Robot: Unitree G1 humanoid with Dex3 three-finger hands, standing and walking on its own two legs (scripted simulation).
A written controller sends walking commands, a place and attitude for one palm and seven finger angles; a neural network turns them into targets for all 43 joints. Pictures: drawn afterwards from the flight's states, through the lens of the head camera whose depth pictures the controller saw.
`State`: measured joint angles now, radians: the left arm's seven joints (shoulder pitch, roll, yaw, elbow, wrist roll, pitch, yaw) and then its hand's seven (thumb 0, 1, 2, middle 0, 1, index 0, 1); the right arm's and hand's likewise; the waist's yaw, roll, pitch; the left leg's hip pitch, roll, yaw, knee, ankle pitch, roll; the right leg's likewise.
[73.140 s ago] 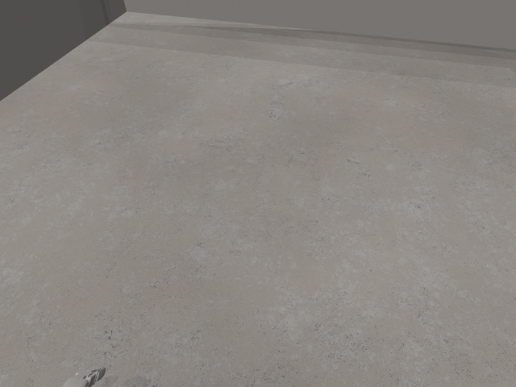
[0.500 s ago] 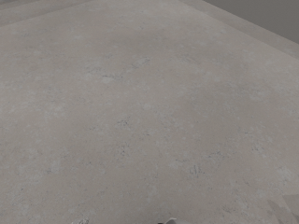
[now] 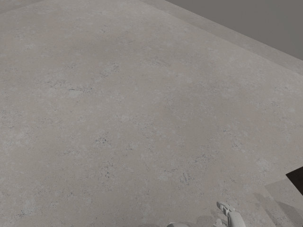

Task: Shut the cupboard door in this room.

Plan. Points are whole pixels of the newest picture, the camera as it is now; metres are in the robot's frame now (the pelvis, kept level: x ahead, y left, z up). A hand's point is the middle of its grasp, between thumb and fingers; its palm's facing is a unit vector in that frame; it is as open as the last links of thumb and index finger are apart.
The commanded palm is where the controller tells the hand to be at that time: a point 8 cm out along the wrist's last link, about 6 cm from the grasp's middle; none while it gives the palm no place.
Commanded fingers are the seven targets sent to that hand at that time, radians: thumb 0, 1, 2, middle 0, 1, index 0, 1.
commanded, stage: turn to face it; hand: left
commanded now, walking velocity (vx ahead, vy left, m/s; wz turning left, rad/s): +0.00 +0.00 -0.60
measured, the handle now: out of the picture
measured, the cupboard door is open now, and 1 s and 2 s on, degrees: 61 61 61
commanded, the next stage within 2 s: take the last steps up to it in 1.70 s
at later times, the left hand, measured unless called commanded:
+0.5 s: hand (113, 193) +0.22 +0.13 -0.15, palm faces -0.34 -0.90 -0.28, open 7.3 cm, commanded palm none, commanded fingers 0.00 0.90 0.90 -0.20 -0.30 -0.20 -0.30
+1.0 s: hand (108, 178) +0.27 +0.16 -0.17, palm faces -0.53 -0.82 -0.20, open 7.4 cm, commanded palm none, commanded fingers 0.00 0.90 0.90 -0.20 -0.30 -0.20 -0.30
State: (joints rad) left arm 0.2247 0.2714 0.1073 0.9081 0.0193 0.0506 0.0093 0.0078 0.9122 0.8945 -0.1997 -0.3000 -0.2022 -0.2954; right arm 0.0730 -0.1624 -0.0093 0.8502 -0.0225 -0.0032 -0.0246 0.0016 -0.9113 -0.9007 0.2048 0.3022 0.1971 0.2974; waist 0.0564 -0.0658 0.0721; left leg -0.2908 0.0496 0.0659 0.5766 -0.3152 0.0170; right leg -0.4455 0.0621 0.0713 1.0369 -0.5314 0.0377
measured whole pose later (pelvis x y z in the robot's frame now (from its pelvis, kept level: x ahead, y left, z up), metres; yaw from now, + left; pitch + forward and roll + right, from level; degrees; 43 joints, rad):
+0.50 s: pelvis +0.03 -0.02 -0.01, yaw -19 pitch +1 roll +0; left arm 0.13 0.22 0.05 0.84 0.02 0.03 0.00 0.00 0.91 0.89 -0.20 -0.30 -0.20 -0.30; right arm 0.26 -0.29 -0.06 0.95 -0.01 0.08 -0.02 0.01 -0.91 -0.90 0.20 0.30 0.19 0.30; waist -0.04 0.05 0.10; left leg -0.43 0.12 0.07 1.13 -0.51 -0.07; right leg -0.31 0.01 -0.04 0.61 -0.32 -0.02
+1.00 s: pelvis +0.08 +0.03 +0.01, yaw -37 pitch +2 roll -3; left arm 0.20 0.28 0.10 0.89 0.02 0.08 -0.03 0.01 0.91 0.89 -0.20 -0.30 -0.20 -0.30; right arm 0.20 -0.19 -0.01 0.86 -0.02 0.01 -0.03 0.00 -0.91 -0.90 0.21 0.30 0.20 0.30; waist 0.02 -0.04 0.07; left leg -0.23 0.10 0.17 0.49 -0.28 0.03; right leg -0.51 -0.01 0.01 1.19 -0.41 0.07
